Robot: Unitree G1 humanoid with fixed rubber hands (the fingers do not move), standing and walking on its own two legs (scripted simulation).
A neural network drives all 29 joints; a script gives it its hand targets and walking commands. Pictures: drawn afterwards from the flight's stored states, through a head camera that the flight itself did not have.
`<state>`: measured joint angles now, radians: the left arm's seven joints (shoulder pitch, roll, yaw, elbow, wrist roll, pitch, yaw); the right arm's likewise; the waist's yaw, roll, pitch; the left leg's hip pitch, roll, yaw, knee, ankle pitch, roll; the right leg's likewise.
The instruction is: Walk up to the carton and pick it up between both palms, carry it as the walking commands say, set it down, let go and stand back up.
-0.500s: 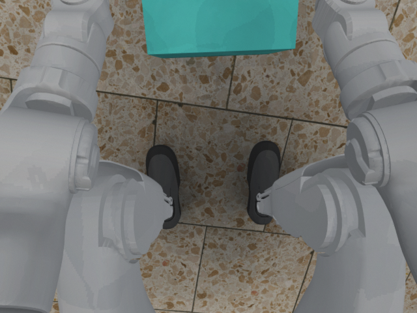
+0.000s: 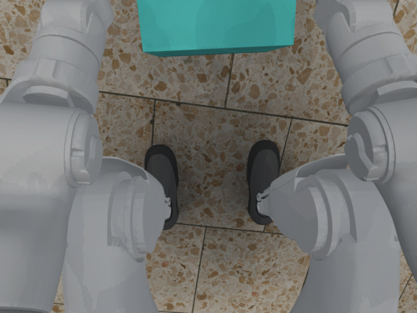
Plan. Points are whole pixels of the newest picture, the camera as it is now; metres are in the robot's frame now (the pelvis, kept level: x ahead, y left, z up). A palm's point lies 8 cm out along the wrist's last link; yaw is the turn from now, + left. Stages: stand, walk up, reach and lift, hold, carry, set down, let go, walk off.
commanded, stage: reach and lift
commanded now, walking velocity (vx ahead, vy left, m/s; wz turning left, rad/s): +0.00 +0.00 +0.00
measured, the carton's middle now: out of the picture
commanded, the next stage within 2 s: none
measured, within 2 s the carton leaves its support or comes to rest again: leaves its support in 0.42 s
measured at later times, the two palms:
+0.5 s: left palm out of the picture +0.55 +0.18 -0.17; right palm out of the picture +0.55 -0.13 -0.17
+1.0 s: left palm out of the picture +0.55 +0.18 -0.10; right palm out of the picture +0.55 -0.13 -0.11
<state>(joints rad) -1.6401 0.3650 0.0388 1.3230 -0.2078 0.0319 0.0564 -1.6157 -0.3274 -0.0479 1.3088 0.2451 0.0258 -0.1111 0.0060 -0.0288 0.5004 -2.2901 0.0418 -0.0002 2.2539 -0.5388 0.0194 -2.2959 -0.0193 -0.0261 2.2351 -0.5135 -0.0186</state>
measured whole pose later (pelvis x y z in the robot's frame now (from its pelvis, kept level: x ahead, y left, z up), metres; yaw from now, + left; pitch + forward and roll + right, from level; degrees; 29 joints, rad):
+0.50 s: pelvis +0.01 +0.00 +0.00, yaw +2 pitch +34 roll -1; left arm -1.46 0.33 0.02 1.16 -0.20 0.14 0.10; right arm -1.46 -0.28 -0.09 1.17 0.20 0.13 -0.12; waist 0.00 -0.01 0.37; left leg -2.30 -0.01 -0.01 2.27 -0.57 0.01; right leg -2.28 0.04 0.01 2.26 -0.58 0.04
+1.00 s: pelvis +0.01 +0.00 +0.03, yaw +2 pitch +39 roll -1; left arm -1.38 0.24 0.23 0.97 0.00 0.24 0.09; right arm -1.32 -0.18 -0.31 0.91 0.02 0.24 -0.15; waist 0.00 0.00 0.21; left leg -2.30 -0.03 -0.02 2.16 -0.54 -0.01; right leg -2.28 0.04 0.01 2.16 -0.56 0.03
